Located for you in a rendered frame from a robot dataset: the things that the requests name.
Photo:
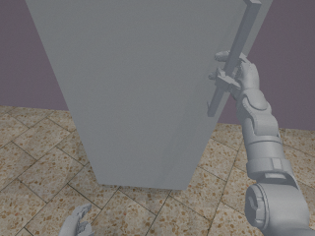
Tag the robot right forearm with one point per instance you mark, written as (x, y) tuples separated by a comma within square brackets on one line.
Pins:
[(263, 143)]

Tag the handle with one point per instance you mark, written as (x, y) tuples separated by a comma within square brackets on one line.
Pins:
[(248, 19)]

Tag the robot left hand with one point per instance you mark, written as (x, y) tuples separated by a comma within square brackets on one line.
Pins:
[(72, 225)]

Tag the fridge door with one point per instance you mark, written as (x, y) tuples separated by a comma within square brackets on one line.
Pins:
[(135, 77)]

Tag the robot right hand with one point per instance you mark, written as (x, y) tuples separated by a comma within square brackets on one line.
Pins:
[(246, 77)]

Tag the right robot upper arm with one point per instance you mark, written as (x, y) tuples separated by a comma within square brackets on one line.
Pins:
[(277, 210)]

